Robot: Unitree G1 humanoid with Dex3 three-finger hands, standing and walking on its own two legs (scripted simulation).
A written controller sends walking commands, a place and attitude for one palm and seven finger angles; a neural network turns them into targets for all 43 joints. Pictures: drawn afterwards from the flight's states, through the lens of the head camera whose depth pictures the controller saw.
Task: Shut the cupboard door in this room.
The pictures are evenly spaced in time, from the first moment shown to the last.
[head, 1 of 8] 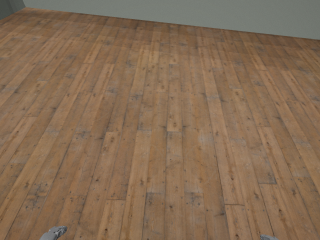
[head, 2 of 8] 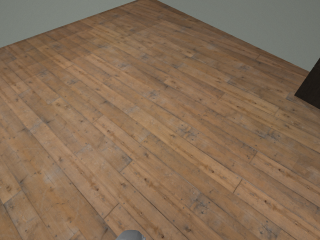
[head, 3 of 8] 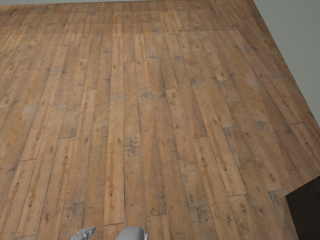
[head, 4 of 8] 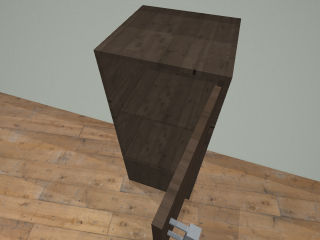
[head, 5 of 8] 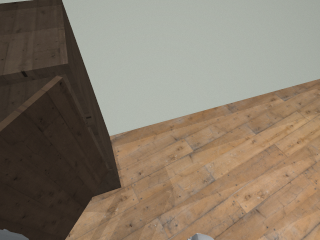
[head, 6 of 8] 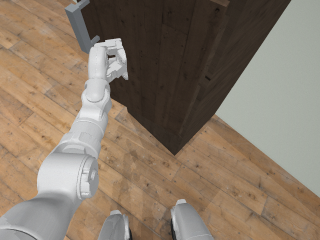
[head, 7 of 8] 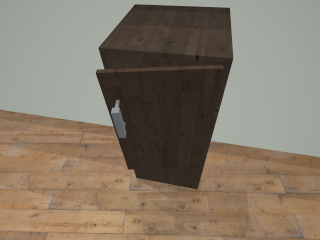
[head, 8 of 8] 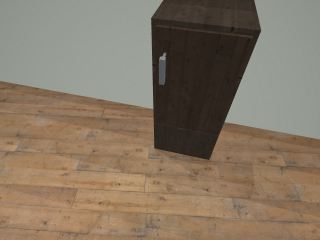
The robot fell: no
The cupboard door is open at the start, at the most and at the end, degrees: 98 98 0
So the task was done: yes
